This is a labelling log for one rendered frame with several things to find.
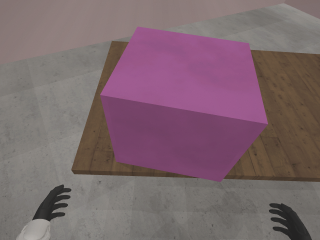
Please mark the left robot forearm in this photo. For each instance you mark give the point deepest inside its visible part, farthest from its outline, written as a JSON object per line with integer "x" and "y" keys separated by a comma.
{"x": 37, "y": 229}

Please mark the right robot hand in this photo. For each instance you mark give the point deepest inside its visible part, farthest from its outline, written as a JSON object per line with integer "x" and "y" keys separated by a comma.
{"x": 296, "y": 229}

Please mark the left robot hand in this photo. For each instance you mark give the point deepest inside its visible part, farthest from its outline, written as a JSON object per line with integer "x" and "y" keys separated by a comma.
{"x": 48, "y": 205}

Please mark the table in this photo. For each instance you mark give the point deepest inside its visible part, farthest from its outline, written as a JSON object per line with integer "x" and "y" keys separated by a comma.
{"x": 288, "y": 149}

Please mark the carton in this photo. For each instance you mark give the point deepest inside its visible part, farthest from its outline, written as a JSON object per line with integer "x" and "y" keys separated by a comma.
{"x": 183, "y": 103}

